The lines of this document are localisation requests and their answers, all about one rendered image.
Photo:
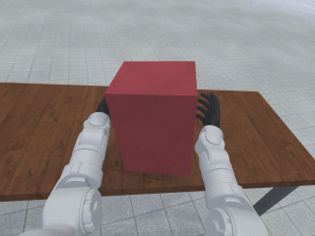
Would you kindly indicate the carton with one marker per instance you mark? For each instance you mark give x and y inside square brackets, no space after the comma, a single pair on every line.
[152,106]

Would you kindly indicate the right robot forearm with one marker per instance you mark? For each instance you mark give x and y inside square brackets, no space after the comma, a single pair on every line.
[221,188]

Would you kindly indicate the right robot hand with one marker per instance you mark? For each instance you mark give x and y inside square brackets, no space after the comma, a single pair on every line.
[213,114]

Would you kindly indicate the left robot hand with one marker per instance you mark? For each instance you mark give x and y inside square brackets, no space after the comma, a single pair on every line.
[103,107]

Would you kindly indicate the robot left upper arm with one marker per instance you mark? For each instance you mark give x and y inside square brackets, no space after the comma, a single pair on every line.
[73,211]

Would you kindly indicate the left robot forearm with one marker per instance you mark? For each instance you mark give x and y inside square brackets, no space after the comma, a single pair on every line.
[84,168]

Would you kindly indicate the robot right upper arm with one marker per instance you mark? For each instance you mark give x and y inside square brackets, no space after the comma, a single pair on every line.
[231,221]

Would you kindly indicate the table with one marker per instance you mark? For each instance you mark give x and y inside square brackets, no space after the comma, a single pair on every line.
[40,124]

